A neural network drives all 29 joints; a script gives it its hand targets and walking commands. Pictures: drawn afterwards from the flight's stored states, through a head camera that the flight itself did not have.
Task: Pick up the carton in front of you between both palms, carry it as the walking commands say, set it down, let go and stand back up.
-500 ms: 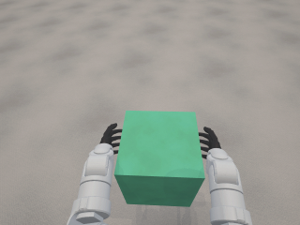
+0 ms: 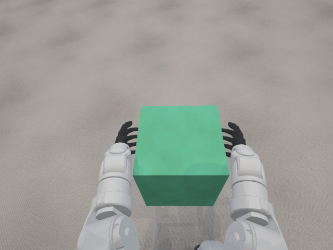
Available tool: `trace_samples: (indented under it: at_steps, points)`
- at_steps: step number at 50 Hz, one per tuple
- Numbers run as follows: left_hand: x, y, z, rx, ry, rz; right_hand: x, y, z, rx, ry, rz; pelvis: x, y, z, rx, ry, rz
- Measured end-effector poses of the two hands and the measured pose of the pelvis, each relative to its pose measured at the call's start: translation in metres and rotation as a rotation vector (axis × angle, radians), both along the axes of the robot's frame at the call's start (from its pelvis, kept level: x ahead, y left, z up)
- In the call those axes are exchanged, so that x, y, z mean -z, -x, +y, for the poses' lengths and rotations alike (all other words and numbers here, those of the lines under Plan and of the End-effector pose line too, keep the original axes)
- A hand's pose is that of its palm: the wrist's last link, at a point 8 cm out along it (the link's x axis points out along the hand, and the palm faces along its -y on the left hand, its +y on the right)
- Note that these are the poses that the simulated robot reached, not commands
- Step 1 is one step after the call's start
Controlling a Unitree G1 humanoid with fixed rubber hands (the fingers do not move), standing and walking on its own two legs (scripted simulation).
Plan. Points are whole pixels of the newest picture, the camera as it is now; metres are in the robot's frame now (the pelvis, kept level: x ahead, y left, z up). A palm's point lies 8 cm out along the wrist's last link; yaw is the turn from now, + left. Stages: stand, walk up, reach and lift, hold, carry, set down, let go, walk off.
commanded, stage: set down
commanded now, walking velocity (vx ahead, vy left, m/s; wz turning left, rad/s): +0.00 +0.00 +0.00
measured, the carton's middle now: (179, 159) +0.35 -0.02 -0.07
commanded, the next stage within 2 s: none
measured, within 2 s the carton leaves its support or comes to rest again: neither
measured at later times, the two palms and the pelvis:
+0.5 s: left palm (143, 166) +0.39 +0.11 -0.18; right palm (229, 171) +0.37 -0.19 -0.19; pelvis -0.03 +0.02 -0.11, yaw +1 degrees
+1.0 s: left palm (155, 173) +0.43 +0.08 -0.33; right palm (227, 181) +0.39 -0.21 -0.34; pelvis -0.06 +0.01 -0.24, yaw +5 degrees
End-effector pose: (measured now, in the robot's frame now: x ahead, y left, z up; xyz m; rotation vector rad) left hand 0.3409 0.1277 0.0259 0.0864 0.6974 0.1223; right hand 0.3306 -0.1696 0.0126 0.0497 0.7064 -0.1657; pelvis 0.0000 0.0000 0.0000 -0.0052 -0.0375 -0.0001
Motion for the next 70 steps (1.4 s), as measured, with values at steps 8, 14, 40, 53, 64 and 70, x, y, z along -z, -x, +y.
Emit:
trace_samples:
  at_steps: [8,14,40,53,64,70]
  points:
    - [0.083,-0.015,-0.009,0.033,-0.009,0.022,0.085,-0.005,-0.009,-0.009,0.044,0.022,0.018,0.009,0.013,0.024,-0.024,0.246]
    - [0.15,-0.019,-0.014,0.015,0.03,-0.006,0.149,-0.01,-0.014,0.001,0.038,-0.007,0.047,0.016,0.018,0.019,-0.037,0.463]
    - [0.291,-0.072,-0.038,0.04,0.055,-0.026,0.292,-0.05,-0.037,0.061,0.019,-0.024,0.187,0.046,0.005,-0.017,-0.062,0.804]
    - [0.372,-0.093,-0.049,0.077,0.055,-0.007,0.373,-0.06,-0.048,0.088,0.029,-0.004,0.251,0.062,0.006,-0.037,-0.065,0.854]
    - [0.438,-0.108,-0.06,0.115,0.053,0.021,0.434,-0.067,-0.057,0.105,0.053,0.026,0.294,0.072,0.012,-0.052,-0.048,0.87]
    - [0.477,-0.114,-0.064,0.135,0.048,0.034,0.47,-0.071,-0.062,0.112,0.06,0.04,0.317,0.077,0.013,-0.059,-0.038,0.866]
